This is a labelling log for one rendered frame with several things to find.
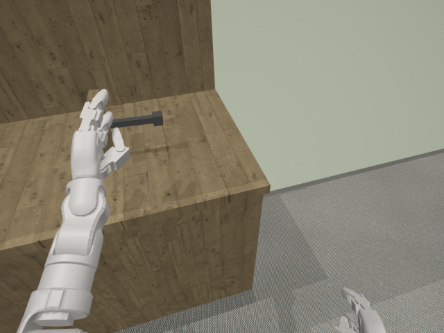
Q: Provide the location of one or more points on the counter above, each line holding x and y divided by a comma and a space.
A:
185, 209

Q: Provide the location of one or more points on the tap lever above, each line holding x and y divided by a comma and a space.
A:
155, 118

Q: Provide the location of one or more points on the left robot forearm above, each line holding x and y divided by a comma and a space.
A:
63, 294

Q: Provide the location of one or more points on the left robot hand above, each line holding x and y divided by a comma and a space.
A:
90, 139

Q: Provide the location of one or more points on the right robot hand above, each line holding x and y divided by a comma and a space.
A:
368, 320

